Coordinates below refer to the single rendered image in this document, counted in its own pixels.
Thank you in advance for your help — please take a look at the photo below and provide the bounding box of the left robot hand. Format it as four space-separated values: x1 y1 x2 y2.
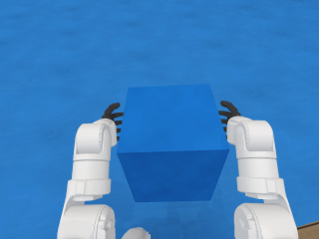
102 103 124 141

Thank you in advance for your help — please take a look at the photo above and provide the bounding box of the left robot upper arm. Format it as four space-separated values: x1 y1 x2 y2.
58 204 116 239

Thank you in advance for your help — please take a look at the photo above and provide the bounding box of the robot left thigh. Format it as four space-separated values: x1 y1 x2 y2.
122 228 151 239

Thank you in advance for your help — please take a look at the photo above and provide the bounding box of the robot right forearm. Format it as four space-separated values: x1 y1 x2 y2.
226 116 299 239

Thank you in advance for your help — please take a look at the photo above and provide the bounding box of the carton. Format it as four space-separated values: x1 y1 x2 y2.
117 84 230 203

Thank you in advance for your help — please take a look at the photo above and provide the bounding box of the right robot upper arm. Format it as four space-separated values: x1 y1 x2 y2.
233 203 298 239

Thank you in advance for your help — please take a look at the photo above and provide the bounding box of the robot left forearm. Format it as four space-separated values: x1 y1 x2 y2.
57 119 118 239

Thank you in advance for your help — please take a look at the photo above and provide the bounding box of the right robot hand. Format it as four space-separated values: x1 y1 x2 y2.
218 101 241 139

